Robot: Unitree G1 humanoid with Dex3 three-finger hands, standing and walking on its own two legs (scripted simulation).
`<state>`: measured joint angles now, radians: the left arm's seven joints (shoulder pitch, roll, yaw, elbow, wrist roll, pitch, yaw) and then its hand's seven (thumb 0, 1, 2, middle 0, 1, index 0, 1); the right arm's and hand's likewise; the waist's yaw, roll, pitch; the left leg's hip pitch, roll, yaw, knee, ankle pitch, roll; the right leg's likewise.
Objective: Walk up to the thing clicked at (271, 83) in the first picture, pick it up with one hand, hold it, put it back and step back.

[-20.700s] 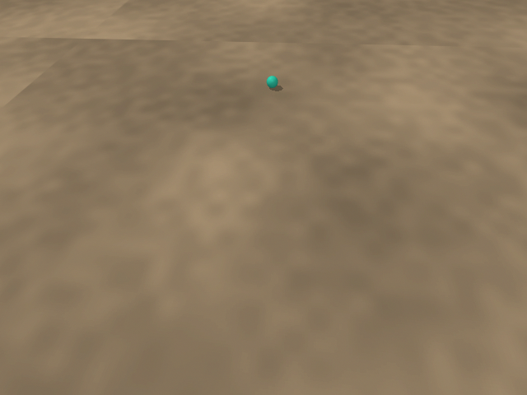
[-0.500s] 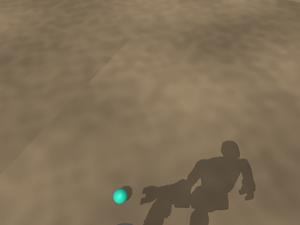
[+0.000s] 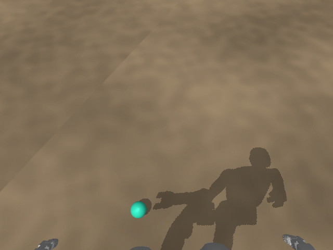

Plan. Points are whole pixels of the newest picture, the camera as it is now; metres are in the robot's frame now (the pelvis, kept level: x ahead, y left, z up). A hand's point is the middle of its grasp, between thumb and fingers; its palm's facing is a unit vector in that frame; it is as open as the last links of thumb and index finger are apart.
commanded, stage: walk up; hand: left
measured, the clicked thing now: (138, 209) +0.35 +0.19 -0.72
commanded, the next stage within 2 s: stand in 1.50 s
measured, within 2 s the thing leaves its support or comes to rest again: neither
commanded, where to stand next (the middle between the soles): +0.03 +0.00 m, yaw -1 degrees
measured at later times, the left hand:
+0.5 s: hand out of the picture +0.08 +0.28 -0.15, palm faces +0.00 -0.94 -0.34, open 7.4 cm
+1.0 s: hand out of the picture +0.00 +0.26 -0.14, palm faces +0.00 -0.95 -0.32, open 7.4 cm
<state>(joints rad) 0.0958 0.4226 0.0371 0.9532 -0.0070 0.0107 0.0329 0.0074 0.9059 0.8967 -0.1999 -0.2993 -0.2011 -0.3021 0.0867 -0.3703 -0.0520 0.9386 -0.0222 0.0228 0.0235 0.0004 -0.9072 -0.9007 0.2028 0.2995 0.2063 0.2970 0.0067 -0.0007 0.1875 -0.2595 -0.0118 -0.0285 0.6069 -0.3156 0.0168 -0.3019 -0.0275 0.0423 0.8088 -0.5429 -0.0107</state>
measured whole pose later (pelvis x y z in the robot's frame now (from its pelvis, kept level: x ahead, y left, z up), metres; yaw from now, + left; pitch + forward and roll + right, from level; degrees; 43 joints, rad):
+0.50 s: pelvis -0.04 +0.02 +0.00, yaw +0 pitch -3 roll +0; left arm 0.08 0.40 0.03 0.97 0.00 0.02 0.00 0.01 0.91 0.90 -0.20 -0.30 -0.20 -0.30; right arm 0.15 -0.33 -0.02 1.02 -0.02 0.00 0.01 0.00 -0.90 -0.90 0.21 0.30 0.21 0.30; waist 0.00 -0.05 0.12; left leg -0.20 -0.01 -0.04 0.55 -0.30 -0.01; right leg -0.26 -0.03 0.04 0.64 -0.41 -0.02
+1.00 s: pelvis -0.06 +0.01 +0.02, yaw -1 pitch -3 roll +0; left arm 0.14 0.34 0.03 1.13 0.02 0.00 -0.02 0.01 0.91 0.90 -0.20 -0.30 -0.20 -0.30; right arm 0.10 -0.35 -0.01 1.11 -0.02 -0.01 0.02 0.00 -0.91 -0.90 0.20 0.30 0.21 0.30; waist 0.01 0.01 0.06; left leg -0.14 0.03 -0.04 0.37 -0.17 -0.03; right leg -0.14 -0.01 0.02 0.35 -0.15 0.02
